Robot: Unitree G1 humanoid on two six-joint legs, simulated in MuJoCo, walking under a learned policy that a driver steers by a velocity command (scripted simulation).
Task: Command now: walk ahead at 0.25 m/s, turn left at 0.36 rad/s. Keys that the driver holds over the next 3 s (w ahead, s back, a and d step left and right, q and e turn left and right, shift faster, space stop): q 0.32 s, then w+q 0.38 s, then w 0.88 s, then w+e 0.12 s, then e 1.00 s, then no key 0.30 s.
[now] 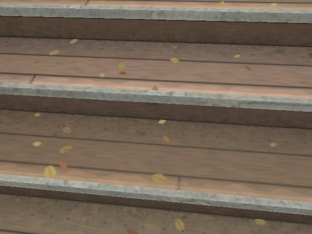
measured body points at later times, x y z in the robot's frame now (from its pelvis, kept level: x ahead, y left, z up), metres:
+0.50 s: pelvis +0.23 +0.01 +0.14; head +0.24 +0.00 +0.59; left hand +0.40 +0.26 +0.09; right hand +0.39 -0.23 +0.01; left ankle +0.29 +0.04 -0.55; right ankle +0.24 -0.14 -0.35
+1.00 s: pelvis +0.51 -0.01 +0.23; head +0.52 +0.00 +0.68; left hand +0.62 +0.27 +0.16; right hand +0.64 -0.23 +0.10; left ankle +0.32 +0.04 -0.43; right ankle +0.63 -0.06 -0.39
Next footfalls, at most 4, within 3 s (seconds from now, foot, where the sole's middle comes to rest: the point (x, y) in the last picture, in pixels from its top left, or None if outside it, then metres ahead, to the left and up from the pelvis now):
0.28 left None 0.33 0.05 -0.59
0.94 right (180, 157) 0.67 -0.04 -0.43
1.54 left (77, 70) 0.99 0.35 -0.27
2.16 right None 1.27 0.27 -0.11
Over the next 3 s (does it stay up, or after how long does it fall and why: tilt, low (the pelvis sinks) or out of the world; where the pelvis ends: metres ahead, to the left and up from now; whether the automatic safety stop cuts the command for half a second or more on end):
stays up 1.25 0.38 0.67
